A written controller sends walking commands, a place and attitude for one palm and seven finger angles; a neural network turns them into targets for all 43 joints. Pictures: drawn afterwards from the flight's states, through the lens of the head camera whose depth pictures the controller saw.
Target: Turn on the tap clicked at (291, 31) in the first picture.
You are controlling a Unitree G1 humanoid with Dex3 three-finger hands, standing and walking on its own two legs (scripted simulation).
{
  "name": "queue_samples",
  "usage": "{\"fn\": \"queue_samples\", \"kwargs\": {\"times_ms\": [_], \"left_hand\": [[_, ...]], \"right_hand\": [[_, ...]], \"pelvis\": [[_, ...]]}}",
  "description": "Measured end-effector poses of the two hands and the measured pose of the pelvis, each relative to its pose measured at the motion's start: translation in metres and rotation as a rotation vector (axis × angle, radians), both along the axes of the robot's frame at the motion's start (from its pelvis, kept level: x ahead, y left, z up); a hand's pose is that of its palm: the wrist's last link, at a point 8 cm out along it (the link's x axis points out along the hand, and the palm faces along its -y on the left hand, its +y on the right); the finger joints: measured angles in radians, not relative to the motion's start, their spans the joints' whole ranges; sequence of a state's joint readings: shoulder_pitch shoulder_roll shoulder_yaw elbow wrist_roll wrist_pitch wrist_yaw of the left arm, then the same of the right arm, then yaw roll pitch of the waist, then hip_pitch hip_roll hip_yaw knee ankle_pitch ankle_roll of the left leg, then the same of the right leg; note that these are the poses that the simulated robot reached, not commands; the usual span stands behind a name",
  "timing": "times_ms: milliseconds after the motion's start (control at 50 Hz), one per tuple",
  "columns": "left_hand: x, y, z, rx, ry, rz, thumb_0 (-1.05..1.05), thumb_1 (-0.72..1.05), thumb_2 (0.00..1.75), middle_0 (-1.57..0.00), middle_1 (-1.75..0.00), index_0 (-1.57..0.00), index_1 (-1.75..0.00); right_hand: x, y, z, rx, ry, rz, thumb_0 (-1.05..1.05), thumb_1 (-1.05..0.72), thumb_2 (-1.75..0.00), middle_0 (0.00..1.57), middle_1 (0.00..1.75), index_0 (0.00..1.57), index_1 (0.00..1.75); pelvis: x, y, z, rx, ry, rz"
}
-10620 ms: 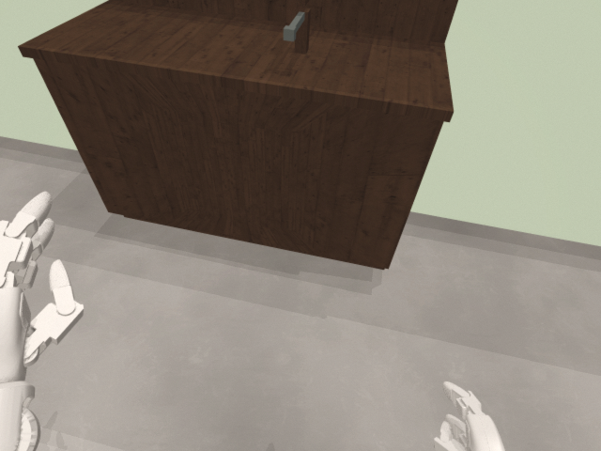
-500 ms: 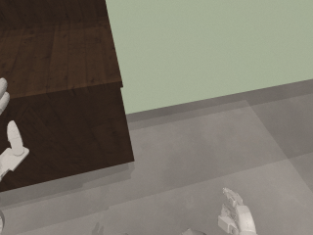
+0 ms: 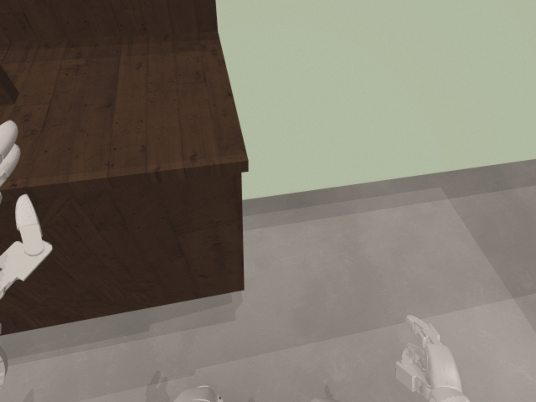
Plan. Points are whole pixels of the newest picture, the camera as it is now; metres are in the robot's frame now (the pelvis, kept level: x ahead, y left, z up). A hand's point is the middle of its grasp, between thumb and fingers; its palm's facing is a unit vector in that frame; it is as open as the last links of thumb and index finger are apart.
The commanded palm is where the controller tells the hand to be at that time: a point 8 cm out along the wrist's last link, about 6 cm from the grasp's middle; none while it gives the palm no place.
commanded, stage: come to a stop and stand still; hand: left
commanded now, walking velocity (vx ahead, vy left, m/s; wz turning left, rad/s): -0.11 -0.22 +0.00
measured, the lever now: out of the picture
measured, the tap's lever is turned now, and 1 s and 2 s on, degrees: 0 0 0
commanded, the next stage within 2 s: look again from close up in 0.90 s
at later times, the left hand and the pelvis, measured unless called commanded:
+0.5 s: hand (50, 289) +0.19 +0.22 +0.17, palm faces +0.36 -0.86 -0.36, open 7.4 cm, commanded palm +0.14 +0.27 +0.19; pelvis -0.03 -0.01 +0.01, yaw -1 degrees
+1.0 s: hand (25, 331) +0.16 +0.22 +0.17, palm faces +0.37 -0.85 -0.38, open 7.4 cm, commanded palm +0.11 +0.27 +0.19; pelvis -0.06 -0.01 +0.01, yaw -2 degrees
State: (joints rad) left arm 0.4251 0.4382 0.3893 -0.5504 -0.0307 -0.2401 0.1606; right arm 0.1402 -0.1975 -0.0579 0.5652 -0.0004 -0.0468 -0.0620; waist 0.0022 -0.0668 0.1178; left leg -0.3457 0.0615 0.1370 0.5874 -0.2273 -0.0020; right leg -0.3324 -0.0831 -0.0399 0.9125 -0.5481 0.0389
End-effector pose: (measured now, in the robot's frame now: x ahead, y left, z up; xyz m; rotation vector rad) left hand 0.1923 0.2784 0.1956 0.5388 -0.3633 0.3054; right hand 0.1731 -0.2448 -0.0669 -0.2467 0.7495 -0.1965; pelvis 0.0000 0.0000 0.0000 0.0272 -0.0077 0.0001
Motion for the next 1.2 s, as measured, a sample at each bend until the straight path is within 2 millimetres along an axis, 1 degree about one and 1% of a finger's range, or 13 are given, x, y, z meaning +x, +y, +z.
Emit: {"fn": "queue_samples", "kwargs": {"times_ms": [60, 120, 180, 320, 440, 520, 640, 880, 1000, 1040, 1100, 1140, 1200], "left_hand": [[0.002, 0.004, 0.004, -0.018, 0.009, 0.009, 0.02, 0.89, 0.89, -0.22, -0.30, -0.21, -0.30], [-0.005, -0.006, 0.009, -0.029, 0.024, -0.014, 0.02, 0.89, 0.90, -0.21, -0.30, -0.21, -0.30], [-0.014, -0.018, 0.012, -0.004, 0.045, -0.025, 0.02, 0.89, 0.90, -0.21, -0.30, -0.21, -0.30], [-0.027, -0.024, -0.001, -0.058, 0.120, 0.049, 0.01, 0.89, 0.89, -0.22, -0.30, -0.21, -0.30], [-0.032, -0.021, -0.010, -0.116, 0.104, 0.045, 0.01, 0.89, 0.89, -0.22, -0.30, -0.21, -0.30], [-0.040, -0.016, -0.009, -0.121, 0.056, 0.014, 0.02, 0.89, 0.89, -0.22, -0.30, -0.21, -0.30], [-0.053, -0.011, -0.002, -0.079, 0.039, 0.014, 0.02, 0.89, 0.89, -0.22, -0.30, -0.21, -0.30], [-0.075, -0.022, -0.013, -0.135, 0.086, 0.032, 0.02, 0.89, 0.90, -0.21, -0.30, -0.21, -0.30], [-0.075, -0.014, -0.008, -0.115, 0.082, 0.040, 0.02, 0.89, 0.89, -0.22, -0.30, -0.21, -0.30], [-0.066, 0.000, 0.010, 0.024, 0.029, 0.040, 0.02, 0.88, 0.89, -0.22, -0.30, -0.22, -0.30], [-0.054, 0.028, 0.025, 0.016, -0.063, 0.072, 0.02, 0.88, 0.89, -0.22, -0.30, -0.22, -0.30], [-0.053, 0.028, 0.022, -0.030, -0.070, 0.061, 0.02, 0.89, 0.90, -0.21, -0.30, -0.21, -0.30], [-0.054, 0.014, 0.006, -0.076, -0.005, -0.015, 0.01, 0.89, 0.90, -0.21, -0.30, -0.21, -0.30]], "right_hand": [[0.003, 0.022, 0.007, 0.058, -0.027, 0.044, 0.01, -0.91, -0.90, 0.20, 0.30, 0.20, 0.30], [0.000, 0.038, 0.008, 0.112, -0.051, 0.085, 0.01, -0.91, -0.90, 0.20, 0.30, 0.20, 0.30], [-0.006, 0.044, 0.001, 0.154, -0.054, 0.106, 0.01, -0.90, -0.89, 0.21, 0.30, 0.21, 0.30], [-0.034, 0.023, -0.021, 0.157, 0.040, 0.072, 0.01, -0.90, -0.89, 0.21, 0.30, 0.21, 0.30], [-0.058, -0.004, -0.012, 0.051, 0.076, 0.019, 0.01, -0.91, -0.89, 0.21, 0.30, 0.21, 0.30], [-0.066, -0.013, 0.000, -0.010, 0.058, -0.011, 0.01, -0.91, -0.89, 0.21, 0.30, 0.20, 0.30], [-0.072, -0.007, 0.011, -0.005, -0.006, 0.005, 0.01, -0.91, -0.90, 0.20, 0.30, 0.20, 0.30], [-0.094, 0.007, -0.006, 0.067, 0.013, 0.034, 0.01, -0.90, -0.89, 0.21, 0.30, 0.21, 0.30], [-0.105, 0.008, -0.005, 0.058, 0.040, 0.018, 0.01, -0.90, -0.89, 0.21, 0.30, 0.21, 0.30], [-0.108, 0.008, -0.006, 0.038, 0.045, 0.056, 0.01, -0.91, -0.89, 0.21, 0.30, 0.21, 0.30], [-0.111, 0.010, -0.006, 0.046, 0.052, 0.078, 0.01, -0.91, -0.89, 0.21, 0.30, 0.21, 0.30], [-0.111, 0.010, -0.001, 0.058, 0.024, 0.066, 0.01, -0.91, -0.89, 0.21, 0.30, 0.21, 0.30], [-0.109, 0.014, 0.006, 0.055, -0.015, 0.039, 0.01, -0.91, -0.89, 0.21, 0.30, 0.21, 0.30]], "pelvis": [[-0.001, 0.000, 0.006, -0.021, 0.003, -0.008], [-0.002, -0.002, 0.009, -0.035, 0.008, -0.020], [-0.005, -0.008, 0.006, -0.033, 0.007, -0.024], [-0.012, -0.017, 0.007, -0.021, -0.004, -0.031], [-0.020, -0.015, 0.010, -0.027, -0.006, -0.014], [-0.028, -0.010, 0.009, -0.034, -0.021, -0.023], [-0.042, -0.010, 0.012, -0.031, -0.016, -0.032], [-0.060, -0.012, 0.010, -0.043, -0.024, -0.036], [-0.061, -0.009, 0.013, -0.038, -0.024, -0.034], [-0.066, -0.011, 0.011, -0.038, -0.021, -0.020], [-0.071, -0.009, 0.011, -0.044, -0.021, -0.030], [-0.069, -0.002, 0.012, -0.041, -0.021, -0.046], [-0.063, 0.009, 0.014, -0.040, -0.015, -0.060]]}}
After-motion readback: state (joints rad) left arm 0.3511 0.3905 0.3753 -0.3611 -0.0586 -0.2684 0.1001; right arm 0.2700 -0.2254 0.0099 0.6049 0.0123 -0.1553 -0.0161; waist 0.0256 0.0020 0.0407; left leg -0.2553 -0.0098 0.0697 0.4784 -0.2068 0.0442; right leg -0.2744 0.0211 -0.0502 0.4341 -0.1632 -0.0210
